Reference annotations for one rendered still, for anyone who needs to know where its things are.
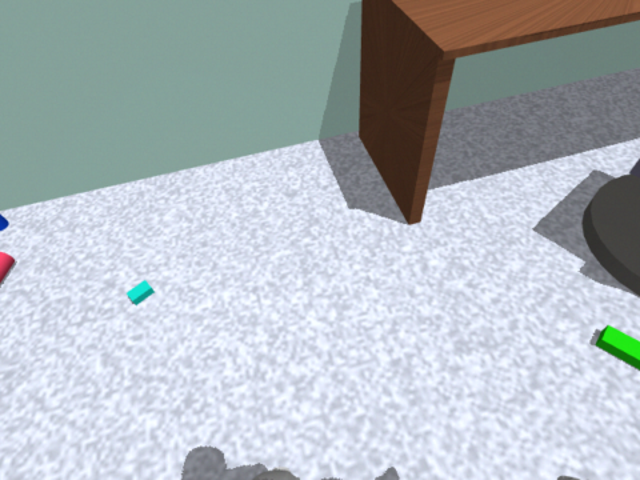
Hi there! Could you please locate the office chair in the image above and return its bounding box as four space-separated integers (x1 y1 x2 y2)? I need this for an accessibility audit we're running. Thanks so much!
582 159 640 296

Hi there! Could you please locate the desk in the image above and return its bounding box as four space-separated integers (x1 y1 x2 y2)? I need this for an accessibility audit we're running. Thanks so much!
359 0 640 225

